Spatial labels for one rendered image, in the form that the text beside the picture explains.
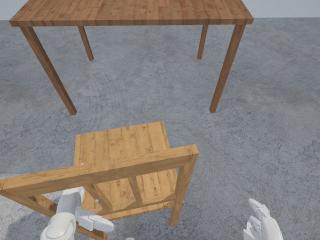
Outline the table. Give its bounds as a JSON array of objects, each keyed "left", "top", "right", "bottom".
[{"left": 9, "top": 0, "right": 254, "bottom": 115}]

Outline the robot left forearm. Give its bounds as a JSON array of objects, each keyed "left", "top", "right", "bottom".
[{"left": 40, "top": 212, "right": 76, "bottom": 240}]

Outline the left robot hand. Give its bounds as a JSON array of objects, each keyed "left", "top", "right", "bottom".
[{"left": 56, "top": 163, "right": 114, "bottom": 232}]

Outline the right robot hand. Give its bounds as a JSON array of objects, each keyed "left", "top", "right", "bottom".
[{"left": 243, "top": 198, "right": 284, "bottom": 240}]

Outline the chair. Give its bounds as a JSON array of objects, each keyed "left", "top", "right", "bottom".
[{"left": 0, "top": 121, "right": 199, "bottom": 240}]

